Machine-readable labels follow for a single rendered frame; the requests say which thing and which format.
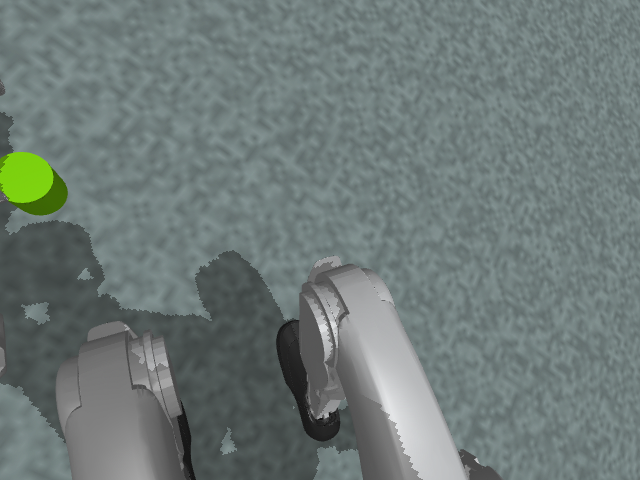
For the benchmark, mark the right robot foot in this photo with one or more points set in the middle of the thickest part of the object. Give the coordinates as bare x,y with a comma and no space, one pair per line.
295,375

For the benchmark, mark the right robot hand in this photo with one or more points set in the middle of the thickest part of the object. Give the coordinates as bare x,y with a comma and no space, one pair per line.
474,470

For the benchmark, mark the tin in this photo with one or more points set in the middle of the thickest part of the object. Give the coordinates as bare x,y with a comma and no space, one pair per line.
31,184

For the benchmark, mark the left robot foot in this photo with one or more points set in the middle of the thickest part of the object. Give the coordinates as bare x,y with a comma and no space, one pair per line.
186,440

